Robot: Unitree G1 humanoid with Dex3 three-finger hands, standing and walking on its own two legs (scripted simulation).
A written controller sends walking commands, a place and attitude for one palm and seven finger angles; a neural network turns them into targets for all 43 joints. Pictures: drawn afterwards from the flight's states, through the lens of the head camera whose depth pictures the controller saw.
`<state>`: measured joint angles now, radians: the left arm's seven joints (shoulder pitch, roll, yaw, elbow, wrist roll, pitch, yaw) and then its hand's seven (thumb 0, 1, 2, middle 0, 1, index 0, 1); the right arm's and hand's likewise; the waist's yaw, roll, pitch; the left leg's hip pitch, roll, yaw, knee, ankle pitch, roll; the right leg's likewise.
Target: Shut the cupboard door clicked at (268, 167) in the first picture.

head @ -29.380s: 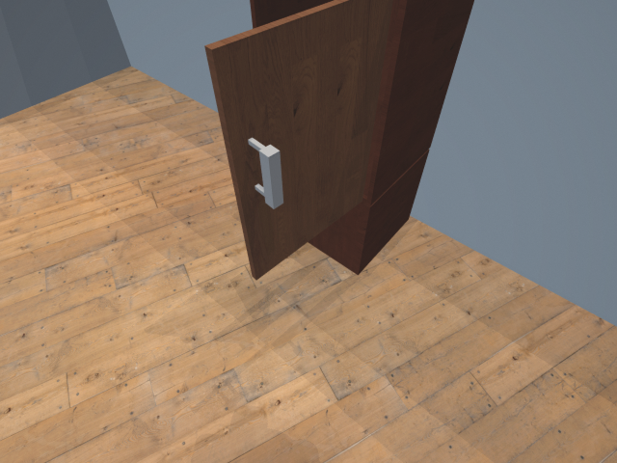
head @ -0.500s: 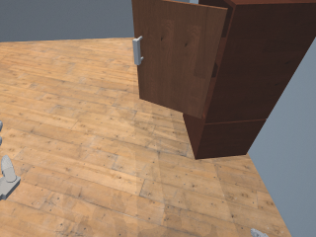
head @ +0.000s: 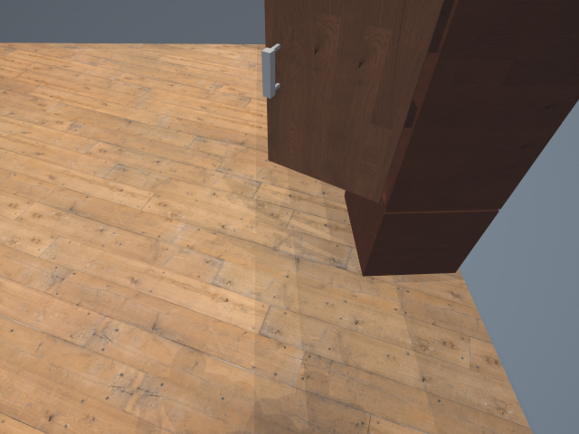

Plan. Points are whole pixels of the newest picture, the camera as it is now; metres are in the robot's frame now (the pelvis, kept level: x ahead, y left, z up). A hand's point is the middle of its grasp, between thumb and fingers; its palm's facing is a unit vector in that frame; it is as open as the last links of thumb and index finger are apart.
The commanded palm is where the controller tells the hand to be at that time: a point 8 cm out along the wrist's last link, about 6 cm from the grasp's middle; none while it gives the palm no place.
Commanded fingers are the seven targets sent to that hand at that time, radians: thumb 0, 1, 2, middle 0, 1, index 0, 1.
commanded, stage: let the arm hang, fingers relaxed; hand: left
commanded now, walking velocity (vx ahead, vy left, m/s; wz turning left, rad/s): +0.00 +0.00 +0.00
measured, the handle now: (272, 70) +1.00 +0.10 +0.01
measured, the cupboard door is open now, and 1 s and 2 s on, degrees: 58 58 58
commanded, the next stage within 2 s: look to check the result in 0.60 s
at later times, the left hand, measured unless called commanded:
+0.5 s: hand out of the picture +0.00 +0.17 -0.17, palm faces +0.00 -0.99 -0.17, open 7.4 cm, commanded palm none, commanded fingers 0.00 0.90 0.90 -0.20 -0.30 -0.20 -0.30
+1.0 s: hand out of the picture +0.02 +0.19 -0.17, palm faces -0.01 -0.97 -0.23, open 7.4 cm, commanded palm none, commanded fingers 0.00 0.90 0.90 -0.20 -0.30 -0.20 -0.30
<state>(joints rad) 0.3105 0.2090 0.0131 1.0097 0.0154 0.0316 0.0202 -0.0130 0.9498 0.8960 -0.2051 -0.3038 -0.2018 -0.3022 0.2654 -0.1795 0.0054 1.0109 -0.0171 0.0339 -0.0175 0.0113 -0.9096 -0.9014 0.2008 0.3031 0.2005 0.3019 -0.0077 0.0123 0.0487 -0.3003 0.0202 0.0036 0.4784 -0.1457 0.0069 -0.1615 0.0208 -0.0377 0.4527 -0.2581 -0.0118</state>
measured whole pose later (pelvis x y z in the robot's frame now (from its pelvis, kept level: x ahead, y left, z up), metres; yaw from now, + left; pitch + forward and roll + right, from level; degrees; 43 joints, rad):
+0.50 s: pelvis +0.01 +0.01 +0.00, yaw -1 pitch -3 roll +0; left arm 0.30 0.14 0.00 1.14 0.01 0.00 0.03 0.00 0.90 0.90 -0.20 -0.30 -0.20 -0.30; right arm 0.29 -0.15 0.00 1.13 -0.01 0.01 -0.03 0.01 -0.90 -0.90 0.20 0.30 0.20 0.30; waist -0.01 0.00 0.03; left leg -0.24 0.01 0.04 0.41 -0.13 0.02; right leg -0.12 0.00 0.00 0.41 -0.25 0.00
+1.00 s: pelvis +0.02 +0.00 +0.01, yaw -2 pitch -3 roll +0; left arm 0.28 0.19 0.01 1.14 0.02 0.00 0.03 0.00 0.90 0.90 -0.20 -0.30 -0.20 -0.30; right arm 0.25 -0.18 -0.01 1.12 -0.01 0.00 -0.03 0.01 -0.90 -0.90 0.20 0.30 0.20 0.30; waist -0.01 0.01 0.05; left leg -0.21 0.01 0.04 0.40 -0.14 0.01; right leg -0.10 0.01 0.00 0.39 -0.25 0.00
